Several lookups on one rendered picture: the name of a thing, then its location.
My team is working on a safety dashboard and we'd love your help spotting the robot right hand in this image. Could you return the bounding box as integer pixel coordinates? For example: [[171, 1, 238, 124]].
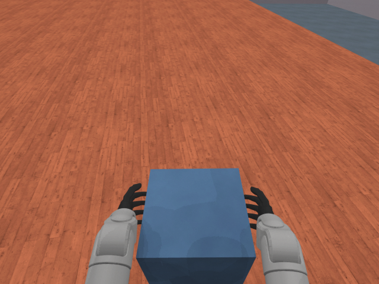
[[244, 187, 274, 230]]

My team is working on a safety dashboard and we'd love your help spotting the robot left hand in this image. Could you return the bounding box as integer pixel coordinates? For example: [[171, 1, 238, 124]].
[[118, 183, 147, 224]]

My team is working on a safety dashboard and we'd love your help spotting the carton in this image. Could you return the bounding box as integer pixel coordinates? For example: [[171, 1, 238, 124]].
[[136, 168, 256, 284]]

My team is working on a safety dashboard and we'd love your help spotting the left robot forearm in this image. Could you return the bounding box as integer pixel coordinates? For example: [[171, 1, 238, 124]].
[[85, 208, 137, 284]]

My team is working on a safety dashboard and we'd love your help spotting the right robot forearm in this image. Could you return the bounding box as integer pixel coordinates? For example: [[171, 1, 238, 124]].
[[256, 214, 309, 284]]

